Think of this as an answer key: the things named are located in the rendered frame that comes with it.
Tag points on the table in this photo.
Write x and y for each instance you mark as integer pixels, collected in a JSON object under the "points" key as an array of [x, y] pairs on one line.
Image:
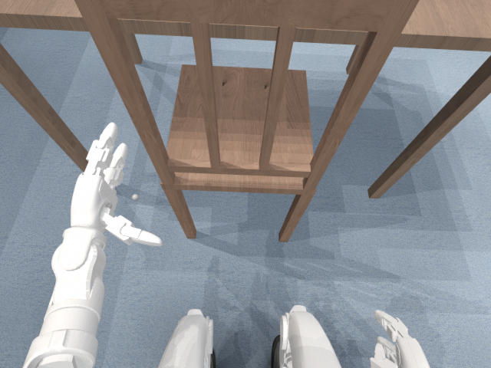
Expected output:
{"points": [[463, 25]]}

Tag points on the right robot hand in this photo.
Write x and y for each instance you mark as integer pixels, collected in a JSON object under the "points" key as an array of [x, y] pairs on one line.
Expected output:
{"points": [[406, 354]]}

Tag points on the chair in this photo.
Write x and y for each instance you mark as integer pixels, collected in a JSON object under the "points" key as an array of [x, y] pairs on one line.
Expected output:
{"points": [[245, 129]]}

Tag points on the left robot thigh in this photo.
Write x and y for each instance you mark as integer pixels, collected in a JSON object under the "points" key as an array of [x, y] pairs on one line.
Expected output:
{"points": [[191, 340]]}

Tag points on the robot thigh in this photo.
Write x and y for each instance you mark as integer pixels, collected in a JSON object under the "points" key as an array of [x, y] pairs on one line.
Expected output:
{"points": [[302, 334], [191, 340]]}

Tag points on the right robot thigh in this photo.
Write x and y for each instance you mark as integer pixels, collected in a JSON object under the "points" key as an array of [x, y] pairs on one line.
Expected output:
{"points": [[302, 334]]}

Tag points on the left robot forearm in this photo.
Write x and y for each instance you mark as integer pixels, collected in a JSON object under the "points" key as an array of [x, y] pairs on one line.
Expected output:
{"points": [[68, 334]]}

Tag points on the left robot hand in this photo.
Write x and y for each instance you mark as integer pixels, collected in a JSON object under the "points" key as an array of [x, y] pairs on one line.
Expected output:
{"points": [[95, 187]]}

